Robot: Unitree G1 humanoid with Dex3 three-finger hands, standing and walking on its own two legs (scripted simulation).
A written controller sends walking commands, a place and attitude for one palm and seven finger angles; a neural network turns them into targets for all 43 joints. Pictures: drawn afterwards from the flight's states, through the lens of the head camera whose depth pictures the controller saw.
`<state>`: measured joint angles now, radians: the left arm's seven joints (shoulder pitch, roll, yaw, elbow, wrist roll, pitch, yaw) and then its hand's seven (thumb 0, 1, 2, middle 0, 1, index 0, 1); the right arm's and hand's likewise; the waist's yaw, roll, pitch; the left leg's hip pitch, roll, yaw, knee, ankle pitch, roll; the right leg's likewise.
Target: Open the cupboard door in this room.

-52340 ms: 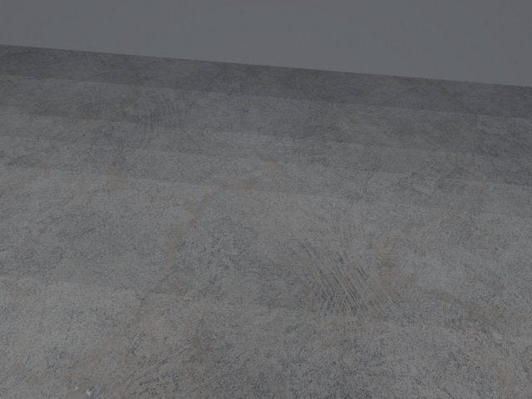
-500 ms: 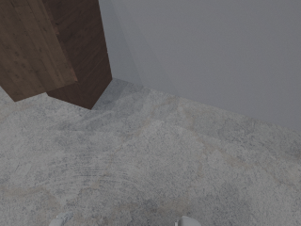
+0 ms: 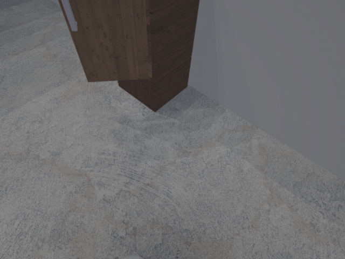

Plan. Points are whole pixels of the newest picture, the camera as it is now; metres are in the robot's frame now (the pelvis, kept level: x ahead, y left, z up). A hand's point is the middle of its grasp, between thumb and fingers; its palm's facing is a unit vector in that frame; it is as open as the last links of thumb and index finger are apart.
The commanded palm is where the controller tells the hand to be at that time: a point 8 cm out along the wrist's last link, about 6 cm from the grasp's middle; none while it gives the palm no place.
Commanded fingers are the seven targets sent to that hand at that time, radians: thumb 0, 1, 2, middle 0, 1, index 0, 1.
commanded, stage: turn to face it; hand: left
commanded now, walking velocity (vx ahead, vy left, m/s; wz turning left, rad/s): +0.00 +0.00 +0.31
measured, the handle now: (70, 12) +1.03 +0.53 +0.00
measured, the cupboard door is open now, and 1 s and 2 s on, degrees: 49 49 49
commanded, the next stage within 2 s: take the last steps up to it in 0.32 s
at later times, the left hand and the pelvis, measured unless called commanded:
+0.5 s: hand out of the picture +0.04 +0.17 -0.15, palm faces +0.16 -0.96 -0.24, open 7.4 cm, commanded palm none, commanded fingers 0.00 0.90 0.90 -0.20 -0.30 -0.20 -0.30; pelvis +0.00 -0.03 +0.01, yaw +8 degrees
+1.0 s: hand out of the picture -0.05 +0.22 -0.18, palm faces +0.32 -0.94 -0.15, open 7.4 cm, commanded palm none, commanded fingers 0.00 0.90 0.90 -0.20 -0.30 -0.20 -0.30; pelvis +0.06 +0.08 +0.00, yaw +13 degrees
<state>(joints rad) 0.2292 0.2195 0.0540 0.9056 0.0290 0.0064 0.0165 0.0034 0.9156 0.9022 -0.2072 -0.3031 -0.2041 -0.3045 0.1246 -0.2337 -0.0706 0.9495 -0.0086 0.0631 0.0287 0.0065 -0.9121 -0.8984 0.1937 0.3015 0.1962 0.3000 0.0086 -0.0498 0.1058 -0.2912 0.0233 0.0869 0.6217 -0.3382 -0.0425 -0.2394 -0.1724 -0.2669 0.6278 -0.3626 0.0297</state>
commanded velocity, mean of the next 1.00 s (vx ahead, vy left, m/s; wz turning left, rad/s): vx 0.18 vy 0.05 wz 0.14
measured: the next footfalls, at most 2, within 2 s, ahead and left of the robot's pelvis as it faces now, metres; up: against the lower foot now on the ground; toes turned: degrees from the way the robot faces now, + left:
left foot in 0.02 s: +0.04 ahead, +0.12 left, +0.00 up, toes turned +5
right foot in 0.40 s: +0.04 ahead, -0.13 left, +0.00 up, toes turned +2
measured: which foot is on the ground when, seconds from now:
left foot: up 0.00-0.00, down 0.02-0.42, up 0.44-0.88, down 0.90-1.00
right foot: down 0.00-0.00, up 0.02-0.38, down 0.40-0.90, up 0.92-1.00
